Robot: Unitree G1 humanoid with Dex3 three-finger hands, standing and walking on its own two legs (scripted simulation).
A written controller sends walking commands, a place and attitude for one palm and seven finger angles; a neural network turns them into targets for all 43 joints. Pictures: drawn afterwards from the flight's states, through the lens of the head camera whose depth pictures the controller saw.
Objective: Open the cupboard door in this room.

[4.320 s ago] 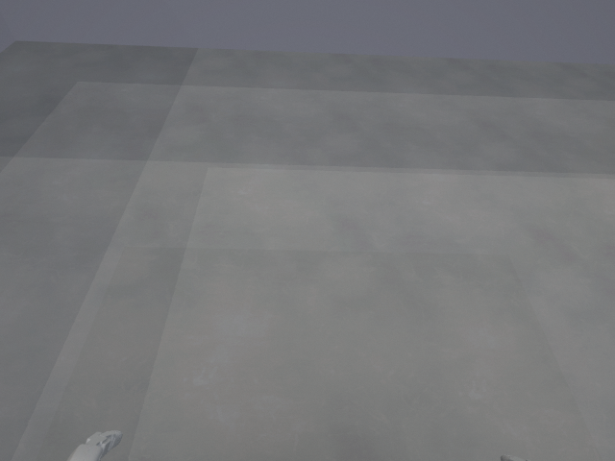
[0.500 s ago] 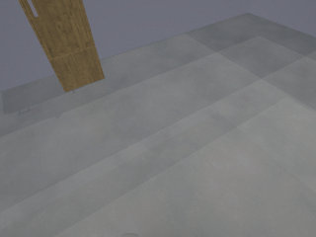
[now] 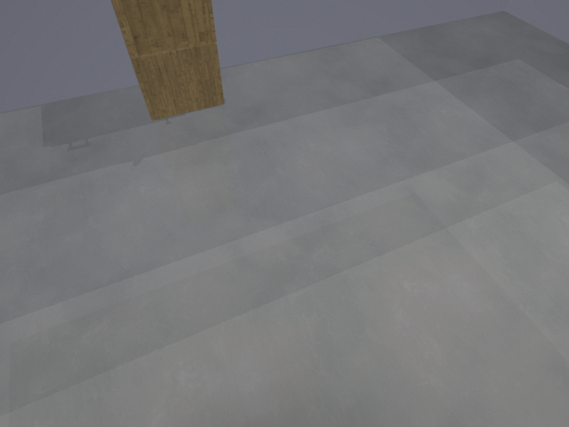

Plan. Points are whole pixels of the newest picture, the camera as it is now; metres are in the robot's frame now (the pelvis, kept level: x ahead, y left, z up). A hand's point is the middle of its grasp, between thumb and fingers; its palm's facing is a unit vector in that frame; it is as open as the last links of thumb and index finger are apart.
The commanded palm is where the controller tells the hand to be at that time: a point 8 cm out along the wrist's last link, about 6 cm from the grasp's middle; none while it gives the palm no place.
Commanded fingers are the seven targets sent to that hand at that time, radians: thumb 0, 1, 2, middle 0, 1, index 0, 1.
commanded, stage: turn or walk to find it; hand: left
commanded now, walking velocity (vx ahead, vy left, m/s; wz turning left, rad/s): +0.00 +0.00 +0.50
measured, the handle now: out of the picture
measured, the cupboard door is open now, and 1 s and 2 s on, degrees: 0 0 0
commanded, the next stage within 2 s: stand and wait in 0.20 s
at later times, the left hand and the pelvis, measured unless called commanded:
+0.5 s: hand out of the picture -0.05 +0.20 -0.19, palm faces +0.23 -0.95 -0.20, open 7.4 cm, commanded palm none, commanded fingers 0.00 0.90 0.90 -0.20 -0.30 -0.20 -0.30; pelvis -0.03 +0.01 -0.01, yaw +12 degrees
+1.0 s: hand out of the picture -0.03 +0.23 -0.16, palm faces +0.31 -0.91 -0.27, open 7.4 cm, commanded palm none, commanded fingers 0.00 0.90 0.90 -0.20 -0.30 -0.20 -0.30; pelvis -0.08 +0.01 +0.00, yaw +18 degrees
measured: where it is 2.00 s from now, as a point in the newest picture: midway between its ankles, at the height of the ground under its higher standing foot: outside the picture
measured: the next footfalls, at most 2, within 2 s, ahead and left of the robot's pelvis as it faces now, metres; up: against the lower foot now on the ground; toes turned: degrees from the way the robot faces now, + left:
right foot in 0.10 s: +0.02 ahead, -0.13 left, +0.00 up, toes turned +0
left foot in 0.50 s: -0.04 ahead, +0.13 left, +0.00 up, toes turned +14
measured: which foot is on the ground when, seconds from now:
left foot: down 0.00-0.10, up 0.12-0.48, down 0.50-1.00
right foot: up 0.00-0.08, down 0.10-0.52, up 0.54-1.00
